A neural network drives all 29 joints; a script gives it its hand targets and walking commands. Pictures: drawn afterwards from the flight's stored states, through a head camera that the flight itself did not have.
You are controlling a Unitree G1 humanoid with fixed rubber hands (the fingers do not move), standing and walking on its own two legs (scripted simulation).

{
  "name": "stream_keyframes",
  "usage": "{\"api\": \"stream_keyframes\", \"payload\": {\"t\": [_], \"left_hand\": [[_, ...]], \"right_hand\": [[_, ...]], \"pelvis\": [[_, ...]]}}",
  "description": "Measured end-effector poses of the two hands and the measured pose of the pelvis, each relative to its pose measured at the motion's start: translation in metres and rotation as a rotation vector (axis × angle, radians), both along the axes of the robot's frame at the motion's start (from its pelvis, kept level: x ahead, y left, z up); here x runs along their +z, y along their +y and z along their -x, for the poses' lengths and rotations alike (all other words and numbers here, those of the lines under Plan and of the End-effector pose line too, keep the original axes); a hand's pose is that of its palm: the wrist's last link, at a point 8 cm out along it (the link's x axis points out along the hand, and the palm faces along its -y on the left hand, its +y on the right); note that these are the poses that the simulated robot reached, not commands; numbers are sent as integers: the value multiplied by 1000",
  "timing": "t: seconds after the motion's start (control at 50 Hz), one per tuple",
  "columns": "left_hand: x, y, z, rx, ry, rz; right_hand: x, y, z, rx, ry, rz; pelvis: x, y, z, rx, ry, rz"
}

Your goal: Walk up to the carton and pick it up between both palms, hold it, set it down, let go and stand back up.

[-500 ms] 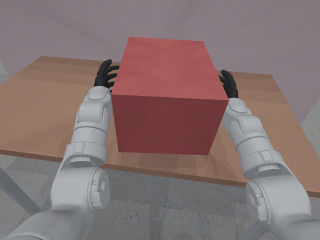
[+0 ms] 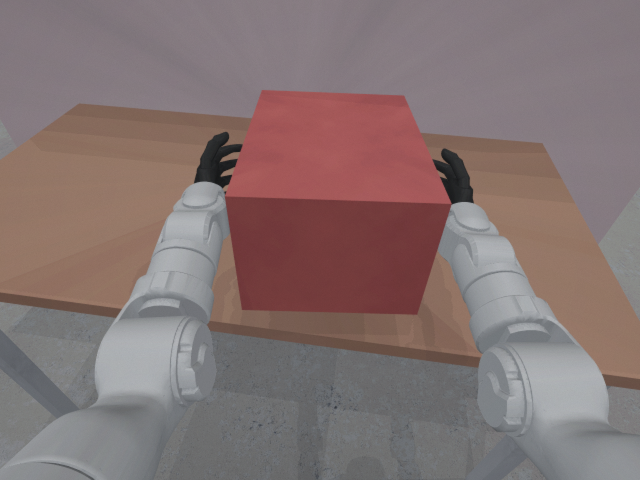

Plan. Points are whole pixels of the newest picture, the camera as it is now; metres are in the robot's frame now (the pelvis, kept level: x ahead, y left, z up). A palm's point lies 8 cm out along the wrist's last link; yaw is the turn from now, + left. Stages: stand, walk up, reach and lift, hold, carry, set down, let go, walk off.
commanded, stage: set down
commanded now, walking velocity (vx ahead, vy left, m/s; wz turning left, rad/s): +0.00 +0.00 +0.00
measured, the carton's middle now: (331, 191) +0.47 +0.00 +0.14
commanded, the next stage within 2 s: none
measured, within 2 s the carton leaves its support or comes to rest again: rests again in 1.68 s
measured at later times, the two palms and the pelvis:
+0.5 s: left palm (218, 193) +0.45 +0.16 +0.15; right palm (448, 218) +0.41 -0.16 +0.13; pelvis +0.01 +0.00 +0.00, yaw -1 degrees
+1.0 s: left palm (221, 206) +0.45 +0.16 +0.13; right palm (444, 234) +0.41 -0.16 +0.11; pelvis +0.01 +0.00 +0.00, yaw -1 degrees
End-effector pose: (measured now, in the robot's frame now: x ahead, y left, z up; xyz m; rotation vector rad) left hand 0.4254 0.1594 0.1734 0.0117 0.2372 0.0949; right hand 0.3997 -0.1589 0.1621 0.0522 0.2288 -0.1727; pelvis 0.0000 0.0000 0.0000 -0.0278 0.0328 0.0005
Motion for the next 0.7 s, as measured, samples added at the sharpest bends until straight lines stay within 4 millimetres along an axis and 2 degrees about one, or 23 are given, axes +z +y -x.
{"api": "stream_keyframes", "payload": {"t": [0.26, 0.7], "left_hand": [[-3, -1, -11, -8, 8, -3], [-34, -4, -25, -37, 33, -13]], "right_hand": [[-4, -1, -9, -4, 7, -12], [-44, -2, -14, -22, 33, 4]], "pelvis": [[0, -2, -3, -4, 23, -6], [-1, 0, -11, -8, 81, -4]]}}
